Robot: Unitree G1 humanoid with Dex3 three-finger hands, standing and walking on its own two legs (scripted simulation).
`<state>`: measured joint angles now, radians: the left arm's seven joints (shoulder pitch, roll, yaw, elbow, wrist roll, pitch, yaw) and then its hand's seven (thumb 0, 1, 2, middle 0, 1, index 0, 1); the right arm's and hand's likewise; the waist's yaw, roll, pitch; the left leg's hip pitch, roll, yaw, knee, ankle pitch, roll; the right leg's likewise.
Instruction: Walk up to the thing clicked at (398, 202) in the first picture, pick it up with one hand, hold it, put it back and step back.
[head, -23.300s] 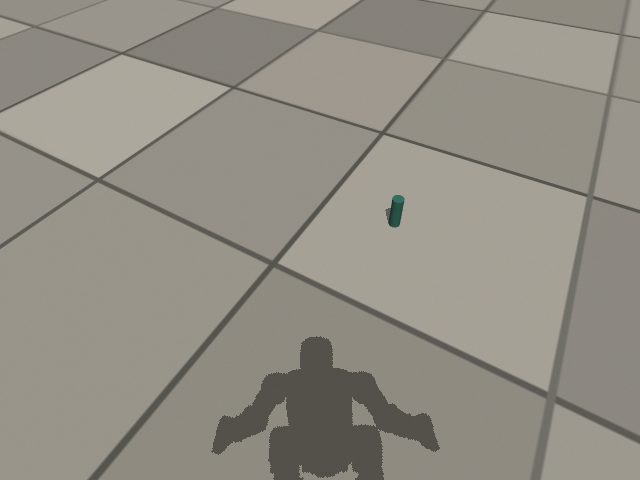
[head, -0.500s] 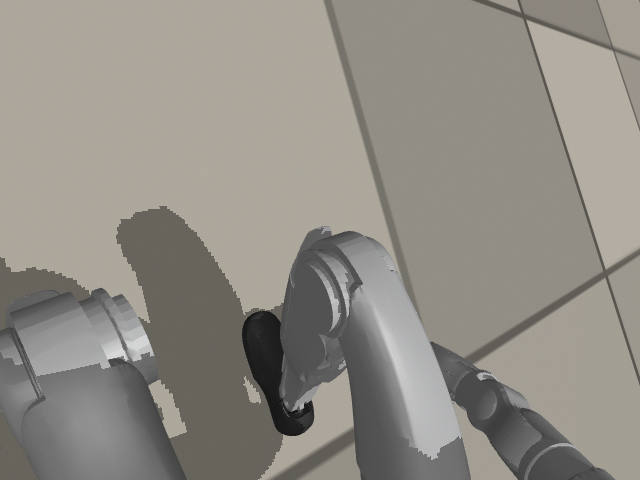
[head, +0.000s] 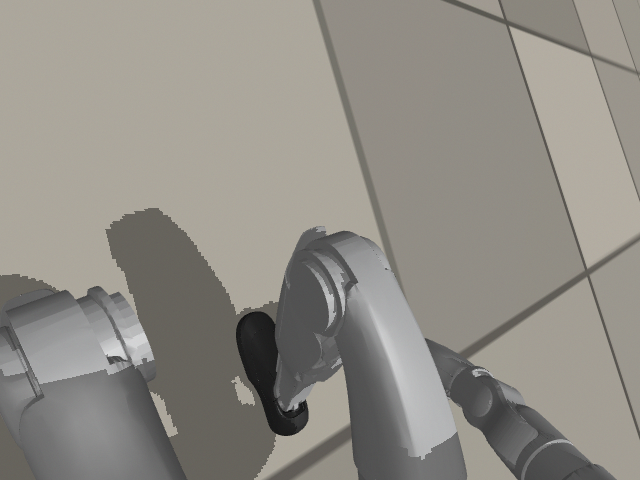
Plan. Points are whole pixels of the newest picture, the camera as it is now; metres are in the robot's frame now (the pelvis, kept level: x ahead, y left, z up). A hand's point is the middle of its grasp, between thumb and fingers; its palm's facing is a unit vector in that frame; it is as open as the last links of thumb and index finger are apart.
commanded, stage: open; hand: left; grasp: from the side
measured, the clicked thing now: out of the picture +0.42 +0.31 -0.21
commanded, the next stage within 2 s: withdraw in 0.18 s
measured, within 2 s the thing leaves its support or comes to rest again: neither
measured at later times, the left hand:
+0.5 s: hand out of the picture +0.42 +0.32 -0.17, palm faces +0.46 -0.89 +0.02, open 17.0 cm
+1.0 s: hand out of the picture +0.35 +0.42 -0.05, palm faces +0.44 -0.85 -0.28, open 17.5 cm
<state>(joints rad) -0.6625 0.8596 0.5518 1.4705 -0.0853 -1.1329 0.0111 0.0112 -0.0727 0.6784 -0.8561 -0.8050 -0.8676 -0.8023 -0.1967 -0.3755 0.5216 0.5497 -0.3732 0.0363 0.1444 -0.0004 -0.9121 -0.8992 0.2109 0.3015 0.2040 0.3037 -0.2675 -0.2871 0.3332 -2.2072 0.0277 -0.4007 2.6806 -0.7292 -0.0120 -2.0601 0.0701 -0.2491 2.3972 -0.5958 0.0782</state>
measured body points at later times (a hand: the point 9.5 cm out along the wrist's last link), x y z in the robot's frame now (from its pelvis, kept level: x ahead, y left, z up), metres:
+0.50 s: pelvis +0.00 +0.00 +0.00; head +0.23 +0.20 +0.33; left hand +0.39 +0.36 -0.17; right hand +0.18 -0.24 -0.03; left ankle +0.08 +0.12 -0.25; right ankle +0.15 -0.12 -0.25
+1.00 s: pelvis +0.01 -0.01 +0.05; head +0.19 +0.15 +0.43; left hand +0.32 +0.46 -0.03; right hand +0.22 -0.23 -0.03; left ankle +0.08 +0.12 -0.25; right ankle +0.15 -0.13 -0.25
